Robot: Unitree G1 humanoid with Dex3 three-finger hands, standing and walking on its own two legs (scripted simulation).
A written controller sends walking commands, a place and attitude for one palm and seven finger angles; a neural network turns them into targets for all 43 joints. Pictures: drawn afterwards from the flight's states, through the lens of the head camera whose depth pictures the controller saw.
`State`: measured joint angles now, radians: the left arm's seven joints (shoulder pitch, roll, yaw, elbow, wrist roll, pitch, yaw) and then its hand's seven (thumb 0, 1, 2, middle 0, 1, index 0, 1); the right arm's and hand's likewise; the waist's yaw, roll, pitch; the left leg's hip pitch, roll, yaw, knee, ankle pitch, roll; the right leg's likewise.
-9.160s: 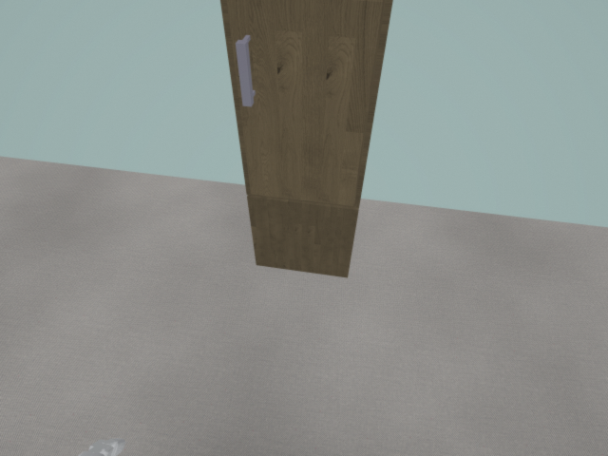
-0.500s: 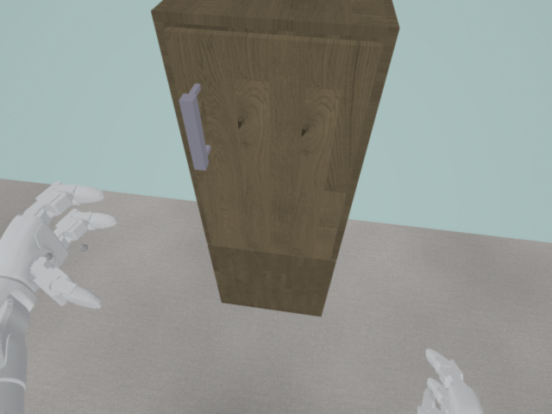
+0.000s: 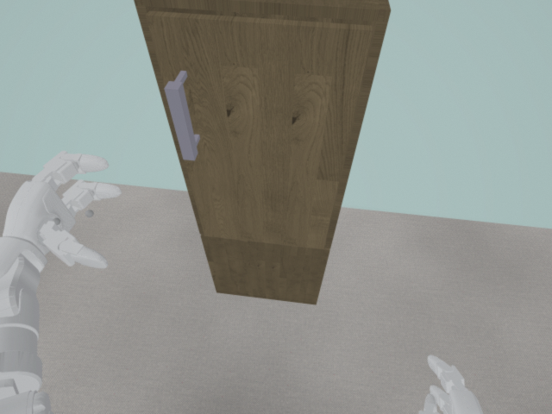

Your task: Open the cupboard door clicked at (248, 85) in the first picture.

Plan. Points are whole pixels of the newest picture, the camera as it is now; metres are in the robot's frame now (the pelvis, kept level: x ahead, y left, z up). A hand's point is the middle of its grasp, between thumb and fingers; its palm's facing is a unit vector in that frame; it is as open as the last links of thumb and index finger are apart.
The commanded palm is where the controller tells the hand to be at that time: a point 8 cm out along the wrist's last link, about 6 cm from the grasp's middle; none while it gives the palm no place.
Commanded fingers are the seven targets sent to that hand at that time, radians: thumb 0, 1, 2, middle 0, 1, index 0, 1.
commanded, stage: move the hooked fingers beside the handle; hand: left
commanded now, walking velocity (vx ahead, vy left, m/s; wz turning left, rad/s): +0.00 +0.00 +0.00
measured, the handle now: (186, 117) +0.58 +0.20 +0.11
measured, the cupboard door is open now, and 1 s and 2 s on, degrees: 0 0 0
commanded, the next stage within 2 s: none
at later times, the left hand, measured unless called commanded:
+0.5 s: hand (113, 176) +0.42 +0.27 +0.12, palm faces -0.05 -1.00 +0.00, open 14.0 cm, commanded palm +0.40 +0.32 +0.11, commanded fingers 0.00 -0.50 0.30 -0.30 -1.20 -0.30 -1.20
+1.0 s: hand (132, 142) +0.49 +0.26 +0.12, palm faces -0.07 -1.00 -0.01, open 14.0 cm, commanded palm +0.48 +0.32 +0.11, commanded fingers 0.00 -0.50 0.30 -0.30 -1.20 -0.30 -1.20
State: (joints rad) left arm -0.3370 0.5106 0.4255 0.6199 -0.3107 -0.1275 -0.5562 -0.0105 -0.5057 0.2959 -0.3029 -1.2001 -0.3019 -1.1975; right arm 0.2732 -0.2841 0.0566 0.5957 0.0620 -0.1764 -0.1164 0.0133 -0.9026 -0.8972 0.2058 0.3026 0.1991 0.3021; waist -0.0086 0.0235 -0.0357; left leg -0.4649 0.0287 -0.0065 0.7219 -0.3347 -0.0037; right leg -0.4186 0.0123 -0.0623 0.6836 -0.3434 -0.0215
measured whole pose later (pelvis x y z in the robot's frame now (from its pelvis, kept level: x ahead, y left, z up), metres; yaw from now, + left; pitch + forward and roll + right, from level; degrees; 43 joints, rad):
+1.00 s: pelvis +0.00 +0.02 -0.01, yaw -2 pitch +14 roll -2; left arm -0.90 0.69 0.45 1.19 -0.15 -0.27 -0.51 -0.01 -0.50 0.30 -0.30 -1.20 -0.30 -1.20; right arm 0.39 -0.30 0.05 0.63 0.03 -0.01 -0.07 0.01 -0.90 -0.90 0.21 0.30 0.20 0.30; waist -0.14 0.00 -0.06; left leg -0.70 0.04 0.02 0.83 -0.37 0.02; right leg -0.65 0.02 -0.04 0.76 -0.35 0.00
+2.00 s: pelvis +0.01 +0.03 -0.02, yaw -3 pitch +18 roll -4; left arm -1.00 0.74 0.45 1.25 -0.11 -0.27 -0.48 -0.01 -0.51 0.30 -0.30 -1.20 -0.30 -1.20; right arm 0.40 -0.29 0.06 0.60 0.01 0.08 -0.04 0.00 -0.90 -0.90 0.21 0.30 0.20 0.30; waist -0.17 0.01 -0.08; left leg -0.80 0.05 0.00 0.90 -0.42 0.03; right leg -0.73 0.03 -0.05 0.79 -0.37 0.01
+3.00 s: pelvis +0.02 +0.02 -0.02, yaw -3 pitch +18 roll -3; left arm -1.00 0.63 0.40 1.22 -0.10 -0.27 -0.37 -0.01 -0.50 0.30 -0.30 -1.20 -0.30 -1.20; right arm 0.41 -0.28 0.04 0.60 0.00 0.06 -0.02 0.00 -0.90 -0.90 0.21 0.30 0.20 0.30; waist -0.17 0.03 -0.08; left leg -0.80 0.05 0.00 0.90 -0.42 0.02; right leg -0.73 0.03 -0.04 0.80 -0.38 0.00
